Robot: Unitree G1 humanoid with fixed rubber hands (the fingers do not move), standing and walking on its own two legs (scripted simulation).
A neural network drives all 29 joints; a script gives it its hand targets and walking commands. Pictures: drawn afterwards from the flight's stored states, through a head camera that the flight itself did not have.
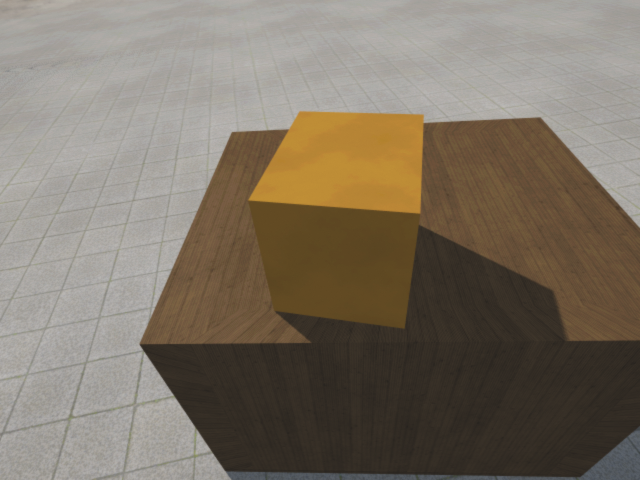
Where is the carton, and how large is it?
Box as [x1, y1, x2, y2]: [248, 111, 423, 328]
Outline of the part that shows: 299,111 248,200 274,310 404,328 420,208 423,115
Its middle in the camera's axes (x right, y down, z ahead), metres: +0.05 -0.04 +0.68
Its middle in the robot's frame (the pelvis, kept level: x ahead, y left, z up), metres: +0.56 -0.05 +0.05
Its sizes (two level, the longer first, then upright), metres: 0.284 0.228 0.244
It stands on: a pedestal, 0.64 m high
